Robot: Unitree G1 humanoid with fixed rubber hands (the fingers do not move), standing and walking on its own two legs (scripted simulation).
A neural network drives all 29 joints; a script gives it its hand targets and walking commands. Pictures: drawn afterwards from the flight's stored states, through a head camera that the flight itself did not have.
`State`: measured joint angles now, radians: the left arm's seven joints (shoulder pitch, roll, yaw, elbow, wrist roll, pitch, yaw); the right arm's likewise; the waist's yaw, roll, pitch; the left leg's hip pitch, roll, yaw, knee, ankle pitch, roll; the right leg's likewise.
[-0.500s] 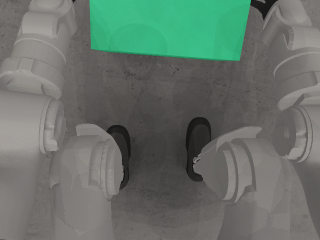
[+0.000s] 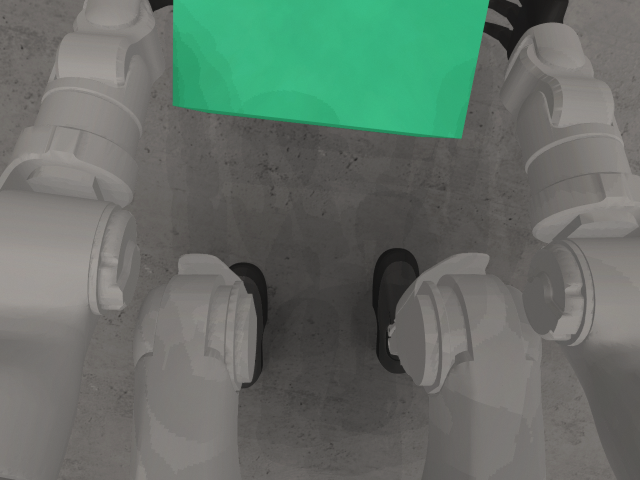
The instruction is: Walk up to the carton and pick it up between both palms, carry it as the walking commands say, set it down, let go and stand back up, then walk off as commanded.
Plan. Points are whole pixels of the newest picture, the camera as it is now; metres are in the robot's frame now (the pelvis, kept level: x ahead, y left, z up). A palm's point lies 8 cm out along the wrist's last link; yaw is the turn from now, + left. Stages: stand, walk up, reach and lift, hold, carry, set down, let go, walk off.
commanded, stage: reach and lift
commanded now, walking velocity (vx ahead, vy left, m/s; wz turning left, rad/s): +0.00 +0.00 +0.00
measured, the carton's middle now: (329, 10) +0.57 -0.01 -0.25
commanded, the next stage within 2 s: none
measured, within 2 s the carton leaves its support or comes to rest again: neither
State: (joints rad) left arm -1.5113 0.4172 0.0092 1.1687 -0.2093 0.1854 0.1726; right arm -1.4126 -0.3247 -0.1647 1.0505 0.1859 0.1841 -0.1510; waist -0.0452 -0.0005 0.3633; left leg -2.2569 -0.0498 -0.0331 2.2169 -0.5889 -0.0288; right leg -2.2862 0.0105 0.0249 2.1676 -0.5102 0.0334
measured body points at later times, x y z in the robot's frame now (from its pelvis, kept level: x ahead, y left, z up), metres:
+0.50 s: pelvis +0.01 +0.00 +0.03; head +0.36 +0.02 +0.32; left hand +0.57 +0.17 -0.12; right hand +0.54 -0.20 -0.11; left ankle +0.11 +0.12 -0.33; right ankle +0.13 -0.13 -0.33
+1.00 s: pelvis +0.01 +0.00 +0.08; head +0.32 +0.00 +0.40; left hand +0.54 +0.17 -0.04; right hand +0.52 -0.20 -0.03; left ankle +0.11 +0.12 -0.33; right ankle +0.13 -0.13 -0.33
